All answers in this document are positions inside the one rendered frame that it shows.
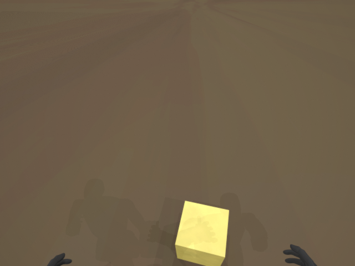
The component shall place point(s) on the left robot hand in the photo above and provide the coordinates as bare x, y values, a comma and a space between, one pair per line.
58, 260

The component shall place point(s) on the carton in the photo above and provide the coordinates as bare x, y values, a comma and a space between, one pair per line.
202, 234

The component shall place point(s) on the right robot hand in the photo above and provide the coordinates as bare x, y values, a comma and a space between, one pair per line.
304, 260

